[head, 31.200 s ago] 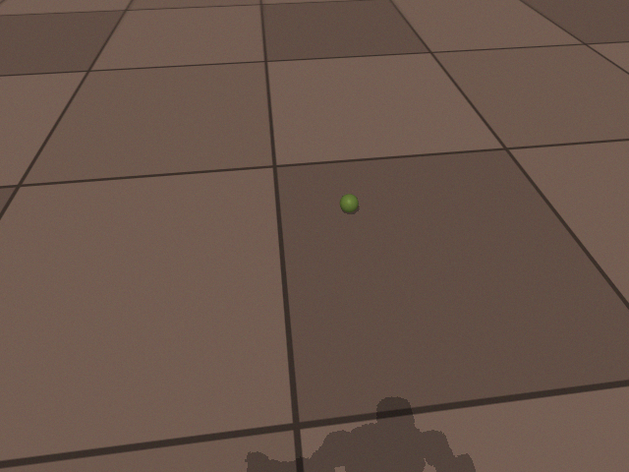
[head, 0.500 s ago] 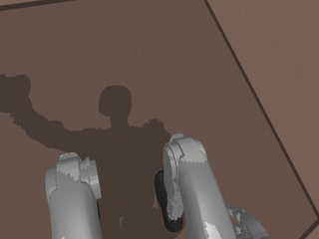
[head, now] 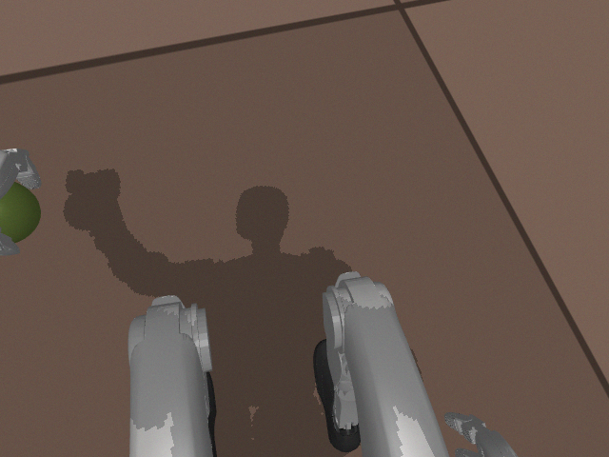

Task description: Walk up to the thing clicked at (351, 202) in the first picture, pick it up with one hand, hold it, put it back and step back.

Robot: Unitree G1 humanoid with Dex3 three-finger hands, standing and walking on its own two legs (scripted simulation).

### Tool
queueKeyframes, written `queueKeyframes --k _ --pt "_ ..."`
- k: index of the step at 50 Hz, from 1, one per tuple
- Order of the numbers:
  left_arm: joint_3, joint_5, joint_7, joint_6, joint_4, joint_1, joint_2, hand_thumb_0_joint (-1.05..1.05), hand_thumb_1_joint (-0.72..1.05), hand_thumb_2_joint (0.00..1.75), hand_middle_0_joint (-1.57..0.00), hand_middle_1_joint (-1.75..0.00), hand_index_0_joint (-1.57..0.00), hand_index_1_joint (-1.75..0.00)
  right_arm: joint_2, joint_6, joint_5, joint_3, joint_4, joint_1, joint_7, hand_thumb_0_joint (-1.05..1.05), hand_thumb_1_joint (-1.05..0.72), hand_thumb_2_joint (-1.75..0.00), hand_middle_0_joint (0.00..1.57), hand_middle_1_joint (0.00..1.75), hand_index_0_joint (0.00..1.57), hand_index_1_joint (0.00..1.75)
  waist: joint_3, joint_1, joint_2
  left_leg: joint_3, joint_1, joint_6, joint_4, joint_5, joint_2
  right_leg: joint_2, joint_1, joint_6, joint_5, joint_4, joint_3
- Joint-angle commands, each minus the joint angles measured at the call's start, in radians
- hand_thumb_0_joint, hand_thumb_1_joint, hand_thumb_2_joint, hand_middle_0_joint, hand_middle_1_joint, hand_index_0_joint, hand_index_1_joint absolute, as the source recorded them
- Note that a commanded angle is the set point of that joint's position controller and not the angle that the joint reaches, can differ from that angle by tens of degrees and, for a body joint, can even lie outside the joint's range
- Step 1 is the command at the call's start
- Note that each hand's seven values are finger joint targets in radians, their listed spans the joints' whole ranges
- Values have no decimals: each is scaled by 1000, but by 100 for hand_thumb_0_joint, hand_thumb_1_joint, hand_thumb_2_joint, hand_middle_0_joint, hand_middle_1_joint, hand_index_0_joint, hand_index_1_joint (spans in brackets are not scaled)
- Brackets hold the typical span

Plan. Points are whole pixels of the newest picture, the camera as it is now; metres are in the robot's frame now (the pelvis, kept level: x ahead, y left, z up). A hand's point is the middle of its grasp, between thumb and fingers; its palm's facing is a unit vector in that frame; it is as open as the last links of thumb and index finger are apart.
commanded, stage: lift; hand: left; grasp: from above
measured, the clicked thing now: (0, 212) +0.44 +0.36 -0.15
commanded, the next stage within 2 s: hold in 1.28 s
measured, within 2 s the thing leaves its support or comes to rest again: neither
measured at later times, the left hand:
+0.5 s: hand out of the picture +0.37 +0.31 +0.08, palm faces -0.41 -0.12 -0.91, open 10.6 cm
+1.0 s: hand out of the picture +0.34 +0.27 +0.23, palm faces -0.43 -0.12 -0.90, open 10.5 cm
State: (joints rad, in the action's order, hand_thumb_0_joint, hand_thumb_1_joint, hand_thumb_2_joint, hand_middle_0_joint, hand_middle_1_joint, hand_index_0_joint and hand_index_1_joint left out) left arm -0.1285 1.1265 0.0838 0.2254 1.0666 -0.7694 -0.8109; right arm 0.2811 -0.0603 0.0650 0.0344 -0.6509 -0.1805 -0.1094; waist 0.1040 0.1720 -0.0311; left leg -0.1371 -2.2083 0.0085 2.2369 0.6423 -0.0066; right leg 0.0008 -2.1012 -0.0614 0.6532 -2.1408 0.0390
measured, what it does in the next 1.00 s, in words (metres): rises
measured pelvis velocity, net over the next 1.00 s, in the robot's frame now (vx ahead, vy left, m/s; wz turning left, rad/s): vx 0.04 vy -0.01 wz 0.10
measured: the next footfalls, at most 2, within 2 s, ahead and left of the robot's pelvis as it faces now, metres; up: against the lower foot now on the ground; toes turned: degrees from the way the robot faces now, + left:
none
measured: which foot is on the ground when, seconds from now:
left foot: down 0.00-1.00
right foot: down 0.00-1.00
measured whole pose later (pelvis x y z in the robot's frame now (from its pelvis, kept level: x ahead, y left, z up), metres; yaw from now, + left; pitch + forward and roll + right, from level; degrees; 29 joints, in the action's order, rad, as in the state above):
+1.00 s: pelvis +0.04 -0.01 +0.30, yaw +6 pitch +14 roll -2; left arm 0.13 0.99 0.11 0.04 0.79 -0.32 -0.46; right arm 0.25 0.02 -0.03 -0.03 -0.73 -0.23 0.05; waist 0.12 0.06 -0.05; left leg -0.04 -0.95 -0.02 1.15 0.45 0.05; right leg 0.00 -0.91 -0.03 0.44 -1.10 0.00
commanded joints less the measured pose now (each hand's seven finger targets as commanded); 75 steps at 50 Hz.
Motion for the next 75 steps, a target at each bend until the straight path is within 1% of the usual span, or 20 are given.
queueKeyframes --k 1,7,11,15,17,18,19,22,25,28,37,39,43,48,59,66,68,71,73,75 --pt "-58 -45 20 -6 -269 -267 -295 0 55 106 -90 -104 -93 -102 235 4 -16 -102 56 -165 22 0 -92 -91 20 30 20 30 710 -25 -317 26 673 19 -400 -69 9 20 304 91 -153 243 84" --pt "-49 -103 -15 -22 -379 -165 -249 0 56 109 -89 -110 -92 -107 223 4 -37 -118 73 -138 46 0 -91 -90 20 30 20 30 695 -42 -270 12 750 19 -498 -46 10 18 383 86 -142 331 73" --pt "-47 -133 -23 -30 -493 -125 -230 0 54 110 -86 -113 -89 -110 207 7 -46 -122 84 -119 65 0 -91 -90 20 30 20 30 734 -52 -253 34 831 21 -543 -102 10 17 490 82 -183 407 57" --pt "-60 -149 -10 -54 -556 -60 -225 0 50 109 -81 -114 -85 -110 194 7 -57 -121 85 -100 86 0 -91 -90 20 30 20 30 730 -72 -239 47 922 20 -619 -136 14 16 593 78 -203 491 46" --pt "-29 -153 -7 -72 -549 -19 -169 0 49 109 -81 -112 -85 -108 183 7 -62 -121 84 -86 94 0 -91 -90 20 30 20 30 684 -70 -235 36 972 16 -675 -136 22 17 620 75 -200 530 48" --pt "-38 -151 -3 -81 -587 -34 -188 0 48 110 -80 -114 -84 -110 182 6 -66 -121 87 -86 98 0 -91 -90 20 30 20 30 712 -73 -230 42 1002 18 -695 -137 22 21 666 75 -202 560 46" --pt "-45 -155 -2 -95 -555 22 -173 0 49 110 -80 -116 -84 -111 175 5 -68 -120 83 -73 102 0 -91 -90 20 30 20 30 682 -81 -198 48 1015 19 -714 -140 22 20 693 73 -200 593 41" --pt "23 -163 -18 -124 -573 74 -90 0 49 111 -78 -119 -83 -114 158 8 -72 -116 80 -65 113 0 -91 -90 20 30 20 30 623 -71 -177 72 1036 22 -783 -118 21 24 789 72 -185 687 30" --pt "22 -182 -33 -148 -598 148 -74 0 50 108 -79 -116 -84 -111 154 14 -80 -118 83 -47 126 0 -91 -90 20 30 20 30 580 -92 -154 71 1099 17 -869 -101 27 25 874 72 -173 759 24" --pt "51 -194 -38 -163 -600 183 -28 0 48 106 -78 -115 -82 -110 140 26 -88 -107 82 -27 140 0 -91 -90 20 30 20 30 494 -88 -112 62 1131 15 -949 -61 30 29 942 70 -148 834 20" --pt "102 -167 2 -143 -542 161 46 0 45 94 -73 -113 -80 -106 120 88 -94 -103 53 -38 172 0 -91 -90 20 30 20 30 373 -89 -95 72 1304 6 -1149 -60 26 31 1126 71 -137 1047 -16" --pt "96 -157 23 -143 -542 145 38 0 42 95 -69 -116 -76 -109 122 98 -95 -107 44 -46 172 0 -91 -90 20 30 20 30 390 -98 -99 85 1366 2 -1179 -100 20 32 1178 72 -156 1092 -24" --pt "140 -134 59 -155 -482 157 95 0 45 94 -71 -118 -78 -110 112 114 -97 -107 25 -60 168 0 -91 -90 20 30 20 30 353 -101 -81 103 1432 -3 -1238 -161 14 36 1251 73 -194 1169 -30" --pt "164 -139 84 -186 -442 136 109 0 49 95 -74 -117 -81 -109 108 124 -98 -112 14 -75 168 0 -91 -90 20 30 20 30 322 -111 -42 134 1507 -1 -1299 -257 1 32 1367 65 -271 1271 -43" --pt "191 -151 59 -212 -415 152 147 0 48 83 -74 -107 -82 -99 101 130 -103 -117 40 -56 166 0 -91 -90 20 30 20 30 254 -132 -20 139 1653 -7 -1469 -293 -2 34 1511 64 -310 1405 -49" --pt "202 -154 51 -220 -479 124 153 0 48 88 -76 -107 -82 -100 103 128 -107 -120 34 -57 170 0 -91 -90 20 30 20 30 294 -144 -28 141 1787 -13 -1531 -418 2 35 1595 68 -421 1453 -46" --pt "224 -155 55 -227 -480 108 185 0 47 88 -74 -107 -81 -99 103 129 -108 -121 25 -65 171 0 -90 -90 20 30 20 30 281 -126 -19 141 1807 -15 -1547 -433 3 36 1597 69 -434 1465 -47" --pt "214 -152 56 -241 -459 117 164 0 51 81 -76 -104 -84 -95 110 123 -110 -123 24 -60 172 0 -90 -90 20 30 20 30 262 -138 -4 151 1824 -12 -1567 -463 1 34 1632 67 -460 1494 -49" --pt "241 -154 40 -247 -453 105 197 0 50 83 -75 -106 -83 -97 105 120 -109 -121 19 -61 170 0 -90 -90 20 30 20 30 254 -128 0 154 1835 -11 -1571 -497 -1 34 1654 63 -495 1502 -51" --pt "229 -144 19 -247 -449 126 166 0 50 84 -76 -104 -84 -96 111 116 -114 -122 24 -51 170 0 -91 -90 20 30 20 30 233 -145 -7 156 1847 -12 -1591 -505 -3 34 1668 66 -493 1517 -47"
